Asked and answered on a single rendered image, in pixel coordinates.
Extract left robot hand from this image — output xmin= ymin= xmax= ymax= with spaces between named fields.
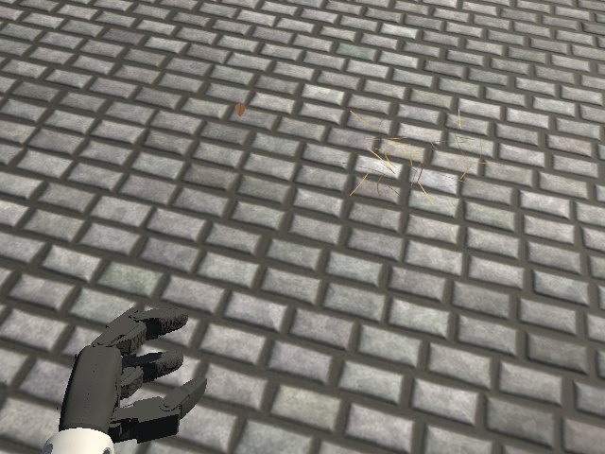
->
xmin=57 ymin=307 xmax=207 ymax=444

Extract robot left forearm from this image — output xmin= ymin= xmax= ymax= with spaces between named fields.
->
xmin=41 ymin=428 xmax=114 ymax=454

